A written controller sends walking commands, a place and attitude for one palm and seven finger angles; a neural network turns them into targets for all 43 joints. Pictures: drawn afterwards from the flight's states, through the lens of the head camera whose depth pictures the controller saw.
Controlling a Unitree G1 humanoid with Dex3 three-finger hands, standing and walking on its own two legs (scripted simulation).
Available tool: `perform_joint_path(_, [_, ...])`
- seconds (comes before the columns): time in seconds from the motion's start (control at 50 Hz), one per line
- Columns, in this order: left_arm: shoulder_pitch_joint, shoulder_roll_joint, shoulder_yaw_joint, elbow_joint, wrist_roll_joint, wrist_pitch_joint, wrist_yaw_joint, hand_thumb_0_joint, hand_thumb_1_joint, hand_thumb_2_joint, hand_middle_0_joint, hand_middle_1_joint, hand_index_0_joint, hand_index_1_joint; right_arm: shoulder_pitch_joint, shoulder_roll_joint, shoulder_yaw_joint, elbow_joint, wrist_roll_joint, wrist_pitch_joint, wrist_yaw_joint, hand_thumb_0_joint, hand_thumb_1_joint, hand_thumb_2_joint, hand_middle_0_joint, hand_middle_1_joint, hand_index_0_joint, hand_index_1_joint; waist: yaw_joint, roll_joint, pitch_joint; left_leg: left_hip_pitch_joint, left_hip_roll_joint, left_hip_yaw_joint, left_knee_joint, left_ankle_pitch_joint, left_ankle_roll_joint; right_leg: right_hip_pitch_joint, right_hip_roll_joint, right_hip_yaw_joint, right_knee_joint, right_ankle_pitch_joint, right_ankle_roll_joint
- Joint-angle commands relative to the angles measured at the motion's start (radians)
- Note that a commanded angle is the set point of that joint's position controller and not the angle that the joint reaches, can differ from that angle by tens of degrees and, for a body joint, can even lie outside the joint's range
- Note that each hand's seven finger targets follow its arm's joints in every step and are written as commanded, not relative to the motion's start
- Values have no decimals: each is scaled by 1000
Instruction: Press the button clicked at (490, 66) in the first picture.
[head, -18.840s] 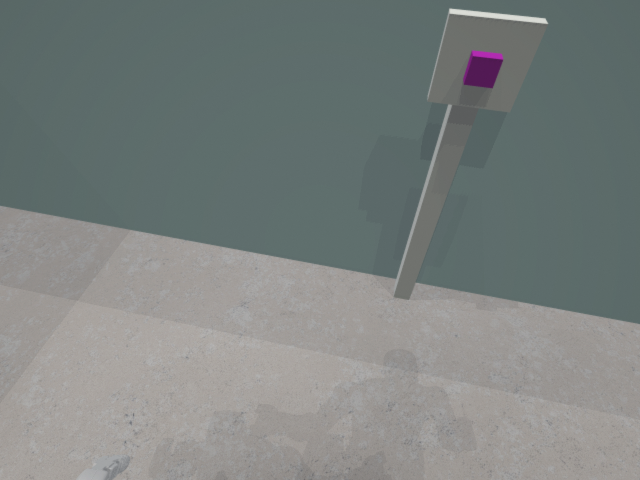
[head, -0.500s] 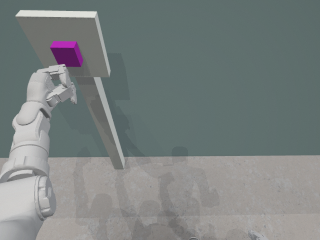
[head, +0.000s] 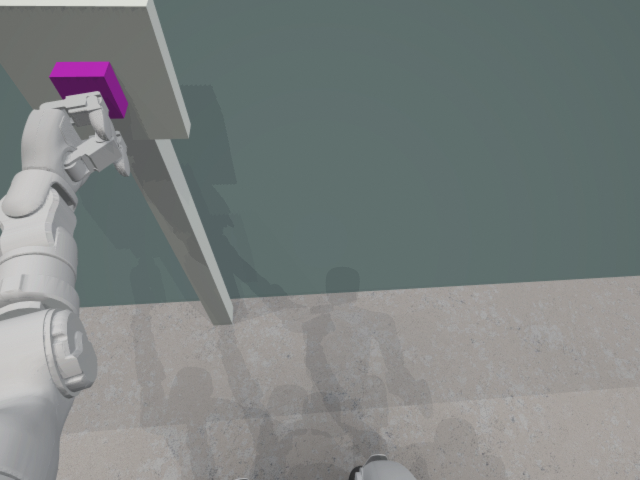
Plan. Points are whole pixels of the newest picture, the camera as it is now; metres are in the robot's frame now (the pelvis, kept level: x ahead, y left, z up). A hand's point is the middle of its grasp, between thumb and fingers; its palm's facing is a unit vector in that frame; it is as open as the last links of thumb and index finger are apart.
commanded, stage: press the button with the knuckle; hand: left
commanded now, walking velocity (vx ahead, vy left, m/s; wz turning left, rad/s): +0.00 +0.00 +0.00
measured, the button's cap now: (92, 89) +0.55 +0.25 +0.16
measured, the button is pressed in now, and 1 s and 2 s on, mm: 0 10 0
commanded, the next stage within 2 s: hold the button down briefly in 0.54 s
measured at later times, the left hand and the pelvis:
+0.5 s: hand (110, 138) +0.50 +0.23 +0.13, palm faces +0.01 -1.00 -0.03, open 2.8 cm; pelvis -0.01 +0.00 -0.01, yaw +1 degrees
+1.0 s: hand (110, 136) +0.50 +0.23 +0.13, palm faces +0.02 -1.00 -0.04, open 2.9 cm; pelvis -0.02 +0.00 -0.01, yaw +1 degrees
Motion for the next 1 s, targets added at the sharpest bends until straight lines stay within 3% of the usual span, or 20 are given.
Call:
perform_joint_path(0.0, [-472,300,46,-179,2,-50,6,0,900,900,-1300,-1500,-1300,-1500,104,-168,-58,-76,-5,-22,-13,0,-900,-900,200,300,200,300,-10,52,-373,99,-53,-26,-92,295,37,252,55,15,-39,295,-35])
perform_joint_path(0.06, [-506,317,45,-197,21,-61,13,0,900,900,-1300,-1500,-1300,-1500,113,-165,-60,-79,-7,-18,-12,0,-900,-900,200,300,200,300,-17,97,-407,121,-52,-25,-82,322,38,243,55,19,-33,309,-36])
perform_joint_path(0.1, [-512,330,56,-178,20,-63,10,0,900,900,-1300,-1500,-1300,-1500,119,-167,-59,-77,-8,-16,-11,0,-900,-900,200,300,200,300,-19,82,-402,108,-52,-26,-78,315,38,245,57,20,-34,309,-35])
perform_joint_path(0.16, [-568,349,56,-152,15,-60,3,0,900,900,-1300,-1500,-1300,-1500,127,-173,-57,-69,-6,-14,-15,0,-900,-900,200,300,200,300,-41,64,-380,87,-50,-33,-80,274,39,227,58,20,-42,274,-32])
perform_joint_path(0.18, [-584,328,39,-153,13,-59,0,0,900,900,-1300,-1500,-1300,-1500,125,-170,-55,-68,-6,-15,-15,0,-900,-900,200,300,200,300,-47,97,-379,96,-52,-32,-78,270,38,213,57,21,-43,268,-33])
perform_joint_path(0.2, [-595,330,38,-155,14,-59,1,0,900,900,-1300,-1500,-1300,-1500,130,-172,-56,-65,-8,-16,-16,0,-900,-900,200,300,200,300,-52,80,-386,100,-50,-36,-76,264,40,204,57,19,-45,255,-31])
perform_joint_path(0.28, [-646,330,26,-175,19,-72,3,0,900,900,-1300,-1500,-1300,-1500,139,-170,-54,-57,-11,-21,-15,0,-900,-900,200,300,200,300,-62,135,-424,137,-49,-44,-64,293,35,178,59,16,-37,256,-33])
perform_joint_path(0.3, [-644,310,15,-149,17,-69,3,0,900,900,-1300,-1500,-1300,-1500,139,-169,-53,-55,-12,-23,-14,0,-900,-900,200,300,200,300,-67,122,-410,127,-49,-44,-63,275,37,167,60,16,-44,239,-32])
perform_joint_path(0.32, [-652,326,22,-127,20,-66,7,0,900,900,-1300,-1500,-1300,-1500,144,-173,-51,-49,-13,-24,-15,0,-900,-900,200,300,200,300,-75,92,-385,108,-46,-51,-64,263,37,160,61,13,-45,227,-31])
perform_joint_path(0.42, [-726,301,-21,-91,40,-57,26,0,900,900,-1300,-1500,-1300,-1500,155,-176,-45,-38,-16,-32,-15,0,-900,-900,200,300,200,300,-106,127,-356,98,-45,-63,-64,204,36,90,60,10,-48,150,-30])
perform_joint_path(0.5, [-763,360,11,-74,50,-59,34,0,900,900,-1300,-1500,-1300,-1500,173,-184,-43,-32,-20,-39,-14,0,-900,-900,200,300,200,300,-113,123,-400,84,-45,-67,-52,201,39,103,59,15,-44,148,-28])
perform_joint_path(0.54, [-789,336,-12,-83,50,-61,29,0,900,900,-1300,-1500,-1300,-1500,183,-183,-42,-29,-21,-42,-13,0,-900,-900,200,300,200,300,-122,130,-427,100,-45,-69,-47,224,39,100,60,15,-40,166,-28])
perform_joint_path(0.58, [-802,369,6,-58,49,-58,25,0,900,900,-1300,-1500,-1300,-1500,190,-187,-39,-23,-21,-42,-14,0,-900,-900,200,300,200,300,-124,124,-411,80,-42,-72,-44,207,39,93,61,14,-42,149,-27])
perform_joint_path(0.6, [-809,348,-9,-56,46,-56,23,0,900,900,-1300,-1500,-1300,-1500,189,-186,-39,-24,-20,-44,-14,0,-900,-900,200,300,200,300,-131,130,-403,81,-42,-71,-46,196,39,82,61,14,-46,139,-26])
perform_joint_path(0.68, [-818,359,-5,-51,43,-52,23,0,900,900,-1300,-1500,-1300,-1500,196,-189,-37,-23,-21,-49,-15,0,-900,-900,200,300,200,300,-133,142,-391,66,-41,-72,-47,159,40,63,62,13,-51,99,-27])
perform_joint_path(0.76, [-826,351,-6,-80,45,-62,28,0,900,900,-1300,-1500,-1300,-1500,205,-187,-40,-22,-25,-53,-9,0,-900,-900,200,300,200,300,-128,182,-422,104,-41,-80,-45,181,36,46,65,6,-45,101,-32])
perform_joint_path(0.82, [-821,356,-3,-74,45,-60,32,0,900,900,-1300,-1500,-1300,-1500,203,-188,-40,-24,-25,-54,-6,0,-900,-900,200,300,200,300,-127,152,-396,66,-41,-73,-49,133,40,58,66,10,-56,71,-29])
perform_joint_path(0.88, [-820,357,-7,-72,48,-61,32,0,900,900,-1300,-1500,-1300,-1500,204,-189,-38,-22,-24,-57,-7,0,-900,-900,200,300,200,300,-131,163,-393,65,-42,-71,-50,133,41,57,66,11,-57,74,-30])
perform_joint_path(0.9, [-823,386,11,-64,51,-60,34,0,900,900,-1300,-1500,-1300,-1500,206,-191,-37,-21,-25,-56,-7,0,-900,-900,200,300,200,300,-126,150,-385,47,-41,-73,-52,115,42,65,66,12,-57,61,-30])
perform_joint_path(0.98, [-785,369,10,-86,49,-65,27,0,900,900,-1300,-1500,-1300,-1500,206,-188,-42,-29,-26,-58,-5,0,-900,-900,200,300,200,300,-114,164,-423,78,-42,-69,-49,151,41,73,66,11,-52,88,-33])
